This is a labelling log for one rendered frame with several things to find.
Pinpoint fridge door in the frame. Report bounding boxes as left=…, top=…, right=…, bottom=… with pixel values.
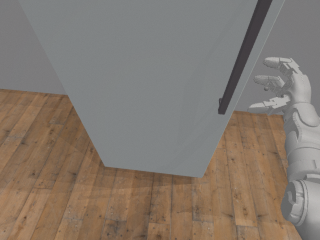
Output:
left=18, top=0, right=284, bottom=178

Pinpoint right robot upper arm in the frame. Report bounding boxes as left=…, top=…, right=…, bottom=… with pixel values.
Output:
left=281, top=179, right=320, bottom=240

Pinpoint right robot hand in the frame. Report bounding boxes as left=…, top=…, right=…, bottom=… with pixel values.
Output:
left=247, top=57, right=312, bottom=116

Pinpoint handle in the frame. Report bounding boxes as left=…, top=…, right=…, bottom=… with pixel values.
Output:
left=218, top=0, right=273, bottom=115

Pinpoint right robot forearm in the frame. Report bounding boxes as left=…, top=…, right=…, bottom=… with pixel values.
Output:
left=283, top=103, right=320, bottom=184

